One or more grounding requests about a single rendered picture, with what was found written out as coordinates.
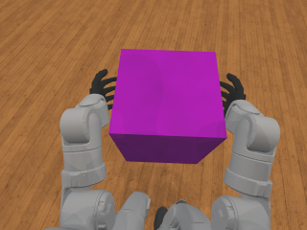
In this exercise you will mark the robot right hand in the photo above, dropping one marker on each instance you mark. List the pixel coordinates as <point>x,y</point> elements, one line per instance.
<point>235,93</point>

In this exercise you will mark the robot right foot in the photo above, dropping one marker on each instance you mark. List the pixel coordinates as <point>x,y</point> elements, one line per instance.
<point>159,216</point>

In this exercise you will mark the left robot forearm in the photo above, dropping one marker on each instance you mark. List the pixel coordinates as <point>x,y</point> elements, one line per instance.
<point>81,141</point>

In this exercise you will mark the carton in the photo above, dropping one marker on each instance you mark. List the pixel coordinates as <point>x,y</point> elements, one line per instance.
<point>167,106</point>

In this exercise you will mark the robot left hand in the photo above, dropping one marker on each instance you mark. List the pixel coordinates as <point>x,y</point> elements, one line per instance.
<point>97,86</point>

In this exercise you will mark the right robot upper arm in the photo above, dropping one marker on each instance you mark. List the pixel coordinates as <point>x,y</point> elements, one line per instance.
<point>238,213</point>

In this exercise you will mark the left robot thigh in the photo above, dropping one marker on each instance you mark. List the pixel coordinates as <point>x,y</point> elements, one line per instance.
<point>133,213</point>

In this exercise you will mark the right robot forearm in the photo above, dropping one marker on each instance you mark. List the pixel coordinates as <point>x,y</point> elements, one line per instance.
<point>253,150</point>

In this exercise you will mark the left robot upper arm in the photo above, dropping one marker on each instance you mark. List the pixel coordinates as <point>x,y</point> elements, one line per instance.
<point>87,210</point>

